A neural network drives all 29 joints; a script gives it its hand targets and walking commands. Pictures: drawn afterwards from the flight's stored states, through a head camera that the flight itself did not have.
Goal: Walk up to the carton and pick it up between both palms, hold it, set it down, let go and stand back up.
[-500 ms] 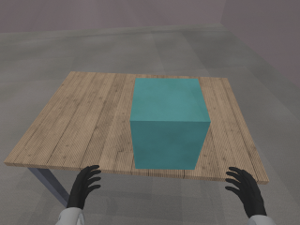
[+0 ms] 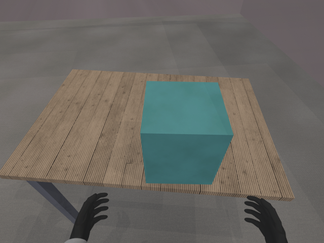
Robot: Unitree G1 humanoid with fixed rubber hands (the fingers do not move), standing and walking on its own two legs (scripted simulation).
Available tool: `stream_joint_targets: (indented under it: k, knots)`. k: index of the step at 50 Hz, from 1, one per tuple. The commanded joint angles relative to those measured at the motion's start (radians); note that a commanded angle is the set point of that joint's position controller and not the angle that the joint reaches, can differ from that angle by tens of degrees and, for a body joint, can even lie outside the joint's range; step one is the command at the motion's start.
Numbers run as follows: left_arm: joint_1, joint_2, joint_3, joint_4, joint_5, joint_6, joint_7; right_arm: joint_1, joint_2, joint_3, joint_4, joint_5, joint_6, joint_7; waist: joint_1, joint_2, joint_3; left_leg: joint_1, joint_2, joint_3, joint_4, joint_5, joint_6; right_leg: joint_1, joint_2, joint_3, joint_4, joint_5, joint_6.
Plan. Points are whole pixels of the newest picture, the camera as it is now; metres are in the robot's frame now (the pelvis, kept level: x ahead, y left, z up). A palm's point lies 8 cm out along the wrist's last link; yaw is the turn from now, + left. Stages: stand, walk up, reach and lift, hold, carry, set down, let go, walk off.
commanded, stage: set down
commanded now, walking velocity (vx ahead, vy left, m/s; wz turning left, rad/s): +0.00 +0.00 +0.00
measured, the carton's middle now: (180, 134) +0.43 +0.00 +0.01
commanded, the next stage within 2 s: let go in 0.76 s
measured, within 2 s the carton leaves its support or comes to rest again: neither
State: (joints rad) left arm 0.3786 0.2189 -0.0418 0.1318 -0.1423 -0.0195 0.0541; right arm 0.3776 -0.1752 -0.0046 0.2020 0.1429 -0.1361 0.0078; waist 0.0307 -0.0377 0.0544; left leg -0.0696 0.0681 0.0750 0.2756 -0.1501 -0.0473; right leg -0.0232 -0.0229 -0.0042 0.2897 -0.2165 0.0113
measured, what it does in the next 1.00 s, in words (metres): stands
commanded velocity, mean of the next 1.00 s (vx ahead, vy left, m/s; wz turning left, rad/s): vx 0.00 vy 0.00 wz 0.00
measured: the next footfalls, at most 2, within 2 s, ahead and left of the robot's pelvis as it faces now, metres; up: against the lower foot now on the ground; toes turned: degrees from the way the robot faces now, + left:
none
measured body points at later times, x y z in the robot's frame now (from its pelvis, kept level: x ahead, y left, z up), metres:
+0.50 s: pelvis +0.00 +0.00 +0.00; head +0.01 +0.01 +0.45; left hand +0.16 +0.23 -0.05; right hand +0.18 -0.21 -0.04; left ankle +0.00 +0.15 -0.75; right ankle -0.03 -0.13 -0.75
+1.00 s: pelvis +0.00 +0.00 +0.00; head +0.00 +0.01 +0.45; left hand +0.16 +0.24 -0.07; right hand +0.17 -0.22 -0.07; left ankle +0.00 +0.15 -0.75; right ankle -0.03 -0.13 -0.75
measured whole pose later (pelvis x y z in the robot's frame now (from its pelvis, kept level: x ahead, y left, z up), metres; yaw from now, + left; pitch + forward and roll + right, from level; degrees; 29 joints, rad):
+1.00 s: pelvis +0.00 +0.00 +0.00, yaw +0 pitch -4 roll +0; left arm 0.26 0.25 0.02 0.41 -0.07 0.09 -0.01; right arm 0.25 -0.16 -0.01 0.51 0.01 -0.16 0.00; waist 0.00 -0.03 0.07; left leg -0.08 0.07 0.07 0.32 -0.17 -0.05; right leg -0.03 -0.02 0.00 0.34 -0.24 0.01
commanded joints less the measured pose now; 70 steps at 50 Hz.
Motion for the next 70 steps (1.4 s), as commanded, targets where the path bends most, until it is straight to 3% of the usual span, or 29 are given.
stream_joint_targets:
  k: [1,6,7,8,9,12,15,16,19,20,22,23,26,29,33,34,36,39,41,47,48,54,55,58,62,63,65,67,70]
  knots:
    - [-0.030,0.099,0.045,-0.197,-0.009,-0.058,-0.001,-0.002,-0.081,-0.011,-0.163,0.006,-0.075,-0.009,-0.008,0.020,-0.107,0.184,-0.081,-0.010,0.040,0.305,0.001,-0.144,0.033,0.019,-0.065,0.228,-0.020]
    - [-0.013,0.072,0.059,-0.045,0.050,-0.024,-0.023,-0.025,-0.088,-0.012,-0.008,-0.008,-0.075,-0.007,-0.004,0.056,-0.012,0.175,-0.084,-0.011,0.036,0.299,-0.007,-0.166,0.040,0.008,-0.078,0.210,-0.031]
    - [-0.028,0.094,0.063,-0.182,0.026,-0.044,-0.007,-0.029,-0.104,-0.025,-0.143,0.014,-0.095,0.001,0.021,0.059,-0.048,0.179,-0.082,-0.020,0.035,0.328,-0.005,-0.153,0.048,-0.004,-0.065,0.216,-0.032]
    - [-0.015,0.081,0.057,-0.022,0.048,-0.010,-0.029,-0.027,-0.096,-0.022,-0.004,-0.034,-0.069,-0.009,-0.010,0.057,-0.014,0.183,-0.086,-0.002,0.036,0.281,-0.006,-0.177,0.035,0.007,-0.088,0.161,-0.038]
    - [-0.010,0.092,0.053,-0.205,0.018,-0.050,-0.016,-0.013,-0.100,-0.033,-0.157,-0.009,-0.107,-0.005,0.018,0.017,-0.098,0.209,-0.076,-0.020,0.032,0.335,-0.003,-0.140,0.063,-0.016,-0.072,0.206,-0.033]
    - [0.000,0.076,0.057,-0.160,0.025,-0.044,-0.018,-0.015,-0.101,-0.026,-0.087,0.007,-0.099,0.001,0.015,0.046,-0.051,0.219,-0.068,-0.033,0.047,0.374,-0.007,-0.152,0.052,-0.018,-0.060,0.237,-0.037]
    - [-0.002,0.058,0.059,0.058,0.059,-0.006,-0.047,0.000,-0.089,-0.009,0.101,-0.058,-0.070,-0.011,-0.009,0.001,-0.002,0.212,-0.085,-0.022,0.055,0.345,-0.002,-0.166,0.043,-0.003,-0.068,0.276,-0.019]
    - [-0.016,0.087,0.072,-0.066,0.036,-0.023,-0.040,-0.008,-0.088,-0.008,0.003,-0.023,-0.101,-0.014,0.002,0.024,-0.097,0.216,-0.087,-0.015,0.066,0.376,-0.010,-0.133,0.044,-0.005,-0.056,0.323,-0.011]
    - [-0.057,0.122,0.071,-0.112,0.030,-0.032,-0.043,-0.060,-0.081,-0.023,-0.063,-0.049,-0.117,-0.025,-0.009,-0.004,-0.096,0.193,-0.082,-0.018,0.052,0.319,0.005,-0.134,0.042,-0.005,-0.066,0.248,-0.018]
    - [-0.063,0.073,0.076,0.075,0.060,0.001,-0.058,-0.066,-0.084,-0.020,0.096,-0.072,-0.080,-0.026,-0.020,0.032,-0.002,0.190,-0.077,-0.015,0.043,0.278,-0.005,-0.187,0.046,-0.012,-0.070,0.164,-0.028]
    - [-0.104,0.112,0.076,-0.091,0.038,-0.021,-0.038,-0.104,-0.098,-0.033,-0.016,-0.064,-0.104,-0.020,0.011,0.013,-0.087,0.181,-0.078,-0.012,0.050,0.290,0.003,-0.156,0.042,-0.023,-0.048,0.200,-0.021]
    - [-0.094,0.102,0.089,0.026,0.049,0.004,-0.054,-0.064,-0.083,-0.026,0.081,-0.082,-0.087,-0.023,-0.011,0.017,-0.043,0.174,-0.093,-0.002,0.050,0.256,0.008,-0.163,0.029,-0.006,-0.061,0.190,-0.018]
    - [-0.096,0.106,0.074,-0.071,0.028,-0.007,-0.037,-0.085,-0.095,-0.038,-0.008,-0.075,-0.103,-0.024,-0.019,0.011,-0.092,0.186,-0.079,-0.014,0.049,0.275,0.004,-0.139,0.045,-0.026,-0.053,0.172,-0.024]
    - [-0.120,0.100,0.086,0.122,0.084,0.060,-0.056,-0.113,-0.063,-0.013,0.178,-0.107,-0.050,-0.018,-0.024,0.059,0.031,0.155,-0.081,0.002,0.031,0.156,0.007,-0.188,0.029,-0.007,-0.076,0.041,-0.025]
    - [-0.117,0.108,0.078,-0.084,0.060,0.025,-0.025,-0.120,-0.118,-0.050,0.000,-0.080,-0.100,-0.010,-0.003,0.053,-0.114,0.194,-0.070,-0.007,0.055,0.287,0.000,-0.139,0.054,-0.036,-0.031,0.163,-0.033]
    - [-0.123,0.084,0.072,0.137,0.095,0.066,-0.040,-0.142,-0.098,-0.046,0.209,-0.114,-0.058,-0.004,-0.022,0.075,-0.005,0.175,-0.070,-0.008,0.042,0.226,-0.007,-0.208,0.044,-0.021,-0.061,0.082,-0.041]
    - [-0.141,0.101,0.076,-0.007,0.058,0.050,-0.038,-0.145,-0.095,-0.055,0.101,-0.104,-0.065,-0.011,-0.016,0.036,-0.055,0.174,-0.068,0.003,0.044,0.229,0.001,-0.169,0.051,-0.029,-0.042,0.112,-0.036]
    - [-0.151,0.084,0.082,0.222,0.103,0.106,-0.062,-0.156,-0.085,-0.031,0.253,-0.138,-0.029,-0.006,-0.025,0.047,0.035,0.150,-0.078,0.015,0.022,0.151,0.003,-0.205,0.048,-0.028,-0.074,0.035,-0.034]
    - [-0.191,0.142,0.091,0.063,0.064,0.078,-0.050,-0.186,-0.058,-0.038,0.150,-0.118,-0.043,-0.013,-0.013,0.049,-0.027,0.131,-0.076,0.017,0.021,0.120,0.002,-0.172,0.039,-0.015,-0.059,0.010,-0.032]
    - [-0.171,0.125,0.096,0.082,0.053,0.066,-0.057,-0.160,-0.070,-0.039,0.145,-0.114,-0.065,-0.019,-0.036,0.031,-0.097,0.169,-0.087,0.010,0.066,0.208,0.011,-0.172,0.038,-0.008,-0.035,0.147,-0.020]
    - [-0.161,0.106,0.086,0.224,0.084,0.080,-0.067,-0.187,-0.084,-0.045,0.261,-0.143,-0.047,-0.012,-0.028,0.036,-0.030,0.167,-0.080,-0.002,0.064,0.181,0.010,-0.210,0.037,-0.013,-0.040,0.099,-0.025]
    - [-0.199,0.101,0.085,0.235,0.102,0.106,-0.077,-0.226,-0.081,-0.051,0.325,-0.170,-0.050,-0.020,-0.046,0.036,-0.018,0.144,-0.078,0.007,0.055,0.173,-0.003,-0.185,0.048,-0.034,-0.026,0.084,-0.019]
    - [-0.197,0.137,0.098,0.129,0.071,0.071,-0.067,-0.211,-0.070,-0.031,0.169,-0.151,-0.082,-0.023,-0.026,0.000,-0.135,0.186,-0.080,0.004,0.060,0.226,0.012,-0.158,0.051,-0.029,-0.023,0.138,-0.014]
    - [-0.200,0.120,0.093,0.182,0.124,0.090,-0.058,-0.214,-0.073,-0.040,0.295,-0.158,-0.079,-0.014,-0.036,0.073,-0.060,0.169,-0.079,0.008,0.064,0.232,0.000,-0.176,0.046,-0.028,-0.020,0.156,-0.013]
    - [-0.186,0.113,0.094,0.213,0.121,0.098,-0.067,-0.210,-0.109,-0.052,0.342,-0.158,-0.089,-0.017,-0.037,0.021,-0.086,0.207,-0.088,0.011,0.090,0.274,0.009,-0.184,0.047,-0.031,-0.015,0.213,-0.006]
    - [-0.156,0.248,0.153,0.312,0.177,0.055,-0.040,-0.141,-0.347,-0.095,0.434,-0.174,-0.009,-0.022,0.009,0.075,-0.150,-0.007,0.039,-0.076,0.142,0.378,0.048,-0.070,-0.074,0.031,0.111,0.267,-0.007]
    - [-0.122,0.276,0.143,0.355,0.177,0.049,-0.027,-0.165,-0.299,-0.095,0.430,-0.167,0.045,-0.027,0.007,-0.018,-0.156,-0.010,0.040,-0.041,0.161,0.382,0.050,-0.081,-0.070,0.020,0.125,0.333,-0.013]
    - [-0.120,0.254,0.125,0.383,0.172,0.026,-0.037,-0.160,-0.305,-0.084,0.443,-0.156,0.054,-0.021,-0.003,0.067,-0.180,-0.024,0.030,-0.028,0.167,0.224,0.056,-0.072,-0.089,0.033,0.118,0.252,-0.021]
    - [-0.201,0.270,0.120,0.428,0.195,0.008,-0.039,-0.210,-0.276,-0.074,0.477,-0.171,0.080,-0.008,-0.020,0.013,-0.037,-0.120,0.035,-0.057,0.113,0.029,0.072,-0.178,-0.085,0.032,0.091,0.069,-0.021]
